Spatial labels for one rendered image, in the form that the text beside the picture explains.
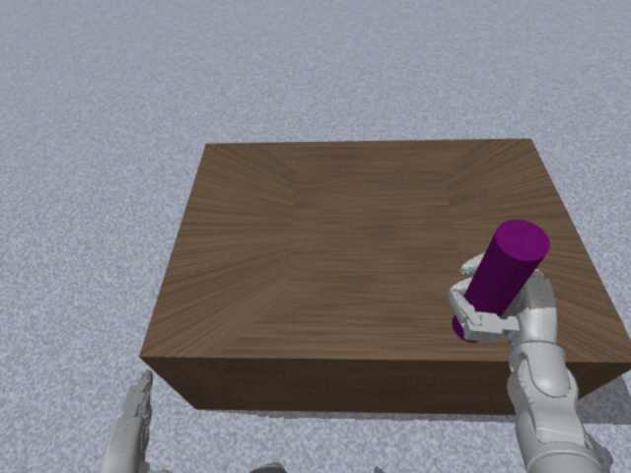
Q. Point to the can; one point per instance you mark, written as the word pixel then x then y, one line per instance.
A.
pixel 514 252

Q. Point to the right robot arm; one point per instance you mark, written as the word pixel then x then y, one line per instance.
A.
pixel 549 430

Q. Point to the right robot hand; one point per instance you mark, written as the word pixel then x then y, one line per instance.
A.
pixel 531 316

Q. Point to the left robot hand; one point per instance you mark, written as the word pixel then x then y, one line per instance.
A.
pixel 129 435

